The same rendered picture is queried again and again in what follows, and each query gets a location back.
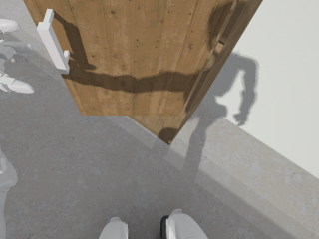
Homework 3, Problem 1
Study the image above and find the left robot upper arm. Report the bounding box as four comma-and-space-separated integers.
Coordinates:
0, 150, 18, 239

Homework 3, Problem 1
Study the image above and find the cupboard door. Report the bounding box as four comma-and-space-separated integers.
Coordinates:
23, 0, 234, 117

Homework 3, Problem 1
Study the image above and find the robot right shin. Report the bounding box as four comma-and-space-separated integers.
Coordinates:
166, 209, 182, 239

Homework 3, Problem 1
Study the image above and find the left robot thigh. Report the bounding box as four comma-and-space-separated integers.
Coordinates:
99, 221, 129, 239

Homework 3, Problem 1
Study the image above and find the robot left hand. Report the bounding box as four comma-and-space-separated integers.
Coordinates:
0, 18, 35, 94

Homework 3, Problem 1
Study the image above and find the handle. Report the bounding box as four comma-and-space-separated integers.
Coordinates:
37, 9, 70, 75

